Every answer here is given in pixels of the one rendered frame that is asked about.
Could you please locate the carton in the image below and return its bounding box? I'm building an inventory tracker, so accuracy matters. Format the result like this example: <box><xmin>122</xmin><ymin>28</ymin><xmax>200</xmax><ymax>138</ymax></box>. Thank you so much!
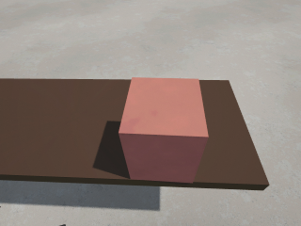
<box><xmin>119</xmin><ymin>77</ymin><xmax>209</xmax><ymax>184</ymax></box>

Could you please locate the table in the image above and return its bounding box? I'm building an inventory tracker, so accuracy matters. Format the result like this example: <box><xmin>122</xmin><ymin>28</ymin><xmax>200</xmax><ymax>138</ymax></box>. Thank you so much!
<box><xmin>0</xmin><ymin>78</ymin><xmax>270</xmax><ymax>207</ymax></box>

